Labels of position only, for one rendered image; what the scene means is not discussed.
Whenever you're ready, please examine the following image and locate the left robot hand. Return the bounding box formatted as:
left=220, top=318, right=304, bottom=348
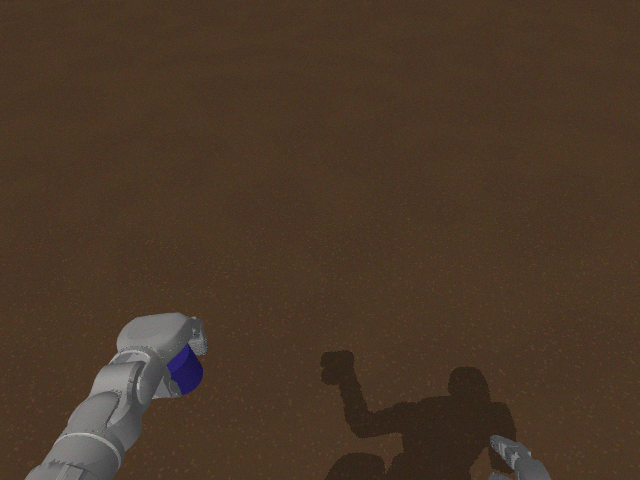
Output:
left=117, top=312, right=207, bottom=399

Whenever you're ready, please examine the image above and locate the tin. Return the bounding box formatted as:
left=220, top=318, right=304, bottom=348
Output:
left=166, top=343, right=203, bottom=395

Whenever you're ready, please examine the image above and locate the left robot arm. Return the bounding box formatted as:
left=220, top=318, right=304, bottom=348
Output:
left=24, top=346, right=164, bottom=480

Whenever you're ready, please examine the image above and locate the right robot hand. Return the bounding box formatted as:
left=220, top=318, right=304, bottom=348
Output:
left=488, top=435, right=551, bottom=480

